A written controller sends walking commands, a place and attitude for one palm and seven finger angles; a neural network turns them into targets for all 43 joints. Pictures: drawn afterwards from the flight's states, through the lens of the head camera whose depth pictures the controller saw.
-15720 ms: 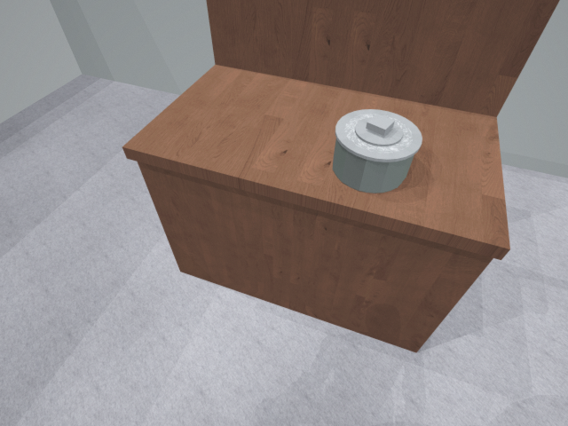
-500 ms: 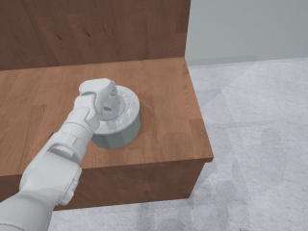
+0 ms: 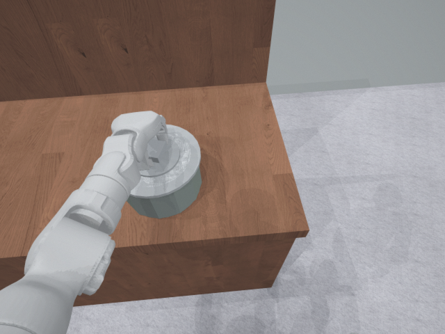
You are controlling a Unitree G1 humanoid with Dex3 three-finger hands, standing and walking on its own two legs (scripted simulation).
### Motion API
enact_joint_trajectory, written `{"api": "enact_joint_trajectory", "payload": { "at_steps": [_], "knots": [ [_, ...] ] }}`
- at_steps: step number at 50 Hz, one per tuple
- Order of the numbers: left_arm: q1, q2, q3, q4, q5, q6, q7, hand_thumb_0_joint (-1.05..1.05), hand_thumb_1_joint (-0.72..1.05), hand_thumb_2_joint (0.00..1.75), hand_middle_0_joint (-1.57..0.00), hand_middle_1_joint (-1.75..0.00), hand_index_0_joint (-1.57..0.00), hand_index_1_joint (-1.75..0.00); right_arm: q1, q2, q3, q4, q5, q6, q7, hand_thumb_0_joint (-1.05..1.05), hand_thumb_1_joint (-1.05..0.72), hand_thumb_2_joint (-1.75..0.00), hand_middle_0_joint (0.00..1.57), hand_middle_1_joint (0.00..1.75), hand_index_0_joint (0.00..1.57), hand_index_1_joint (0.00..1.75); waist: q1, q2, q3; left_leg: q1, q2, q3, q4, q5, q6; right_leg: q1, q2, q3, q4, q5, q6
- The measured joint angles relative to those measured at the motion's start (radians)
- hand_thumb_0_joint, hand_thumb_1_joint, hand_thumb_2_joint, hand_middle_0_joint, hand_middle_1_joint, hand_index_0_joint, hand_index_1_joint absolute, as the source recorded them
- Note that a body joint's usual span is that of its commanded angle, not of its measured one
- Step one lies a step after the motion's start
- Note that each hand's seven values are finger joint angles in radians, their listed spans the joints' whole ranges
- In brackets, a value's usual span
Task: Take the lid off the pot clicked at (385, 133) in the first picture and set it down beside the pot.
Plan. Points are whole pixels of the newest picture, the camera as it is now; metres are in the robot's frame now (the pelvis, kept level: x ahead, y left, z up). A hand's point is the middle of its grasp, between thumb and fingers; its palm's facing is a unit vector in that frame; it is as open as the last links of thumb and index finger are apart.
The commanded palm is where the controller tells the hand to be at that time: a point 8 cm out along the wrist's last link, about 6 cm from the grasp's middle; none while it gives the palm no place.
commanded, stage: close the fingers and squeeze the knob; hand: left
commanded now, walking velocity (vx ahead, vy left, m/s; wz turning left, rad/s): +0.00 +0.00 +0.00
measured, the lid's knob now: (152, 150) +0.48 +0.14 +0.03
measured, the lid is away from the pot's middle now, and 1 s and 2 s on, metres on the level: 0.00 0.01 0.00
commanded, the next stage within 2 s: lift the lid straight up in 0.76 s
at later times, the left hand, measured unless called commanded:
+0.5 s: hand (144, 153) +0.45 +0.15 +0.06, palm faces -0.34 -0.07 -0.94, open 8.3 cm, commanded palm +0.44 +0.15 +0.12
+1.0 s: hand (144, 156) +0.44 +0.15 +0.06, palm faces -0.34 -0.07 -0.94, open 8.3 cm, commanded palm +0.44 +0.15 +0.13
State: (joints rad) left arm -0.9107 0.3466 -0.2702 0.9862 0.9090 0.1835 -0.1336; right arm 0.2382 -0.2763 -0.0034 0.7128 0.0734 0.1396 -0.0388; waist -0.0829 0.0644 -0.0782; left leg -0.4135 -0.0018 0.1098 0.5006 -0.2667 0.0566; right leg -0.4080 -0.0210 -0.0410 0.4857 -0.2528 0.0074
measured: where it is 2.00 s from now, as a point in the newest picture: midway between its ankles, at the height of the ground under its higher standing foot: outside the picture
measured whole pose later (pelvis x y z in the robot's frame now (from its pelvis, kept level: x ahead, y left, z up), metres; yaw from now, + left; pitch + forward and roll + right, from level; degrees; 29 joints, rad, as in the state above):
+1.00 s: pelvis +0.00 +0.00 +0.00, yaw +0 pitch +9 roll +0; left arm -0.85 0.34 -0.28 0.92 0.90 0.19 -0.12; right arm 0.22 -0.27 -0.01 0.72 0.07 0.14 -0.04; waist -0.08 0.07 -0.07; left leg -0.38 0.00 0.11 0.48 -0.26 0.06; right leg -0.38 -0.02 -0.04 0.47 -0.25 0.01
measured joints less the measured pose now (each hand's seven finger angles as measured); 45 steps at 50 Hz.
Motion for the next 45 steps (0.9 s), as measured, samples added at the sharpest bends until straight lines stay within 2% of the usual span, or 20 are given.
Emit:
{"api": "enact_joint_trajectory", "payload": {
  "at_steps": [12, 27, 36, 45],
  "knots": [
    [0.005, -0.003, 0.016, -0.007, 0.001, -0.004, -0.003, 0.01, 0.17, 0.79, -0.74, -1.0, -0.61, -0.91, -0.016, 0.007, 0.008, -0.012, 0.0, 0.003, 0.001, 0.01, -0.9, -0.9, 0.2, 0.3, 0.2, 0.3, 0.002, -0.002, -0.001, -0.001, -0.001, 0.003, 0.003, 0.001, 0.003, -0.002, -0.001, 0.004, 0.002, 0.003, 0.002],
    [0.007, -0.017, 0.001, -0.004, 0.003, 0.017, 0.021, 0.02, 0.21, 0.81, -0.85, -1.05, -0.57, -0.89, -0.006, 0.007, 0.003, -0.001, -0.001, 0.003, 0.003, 0.01, -0.9, -0.9, 0.2, 0.3, 0.2, 0.3, 0.003, 0.002, 0.003, 0.001, -0.005, 0.003, 0.0, 0.007, 0.005, -0.001, -0.005, 0.004, 0.003, 0.007, 0.004],
    [0.019, -0.005, 0.005, -0.01, 0.001, 0.013, 0.014, 0.01, 0.22, 0.82, -0.86, -1.05, -0.56, -0.89, 0.002, 0.007, 0.002, 0.003, -0.002, -0.003, -0.001, 0.01, -0.9, -0.9, 0.2, 0.3, 0.2, 0.3, -0.003, 0.001, 0.003, 0.009, -0.003, 0.004, -0.007, 0.01, 0.003, 0.005, -0.002, 0.006, -0.003, 0.01, 0.002],
    [0.044, -0.009, -0.001, -0.034, -0.007, 0.01, 0.022, 0.0, 0.24, 0.82, -0.87, -1.05, -0.54, -0.88, -0.004, 0.004, -0.002, 0.008, -0.001, 0.001, 0.004, 0.01, -0.9, -0.9, 0.2, 0.3, 0.2, 0.3, 0.004, 0.006, 0.003, 0.021, -0.002, 0.001, -0.009, 0.007, 0.001, 0.02, -0.001, 0.002, -0.007, 0.007, 0.001]
  ]
}}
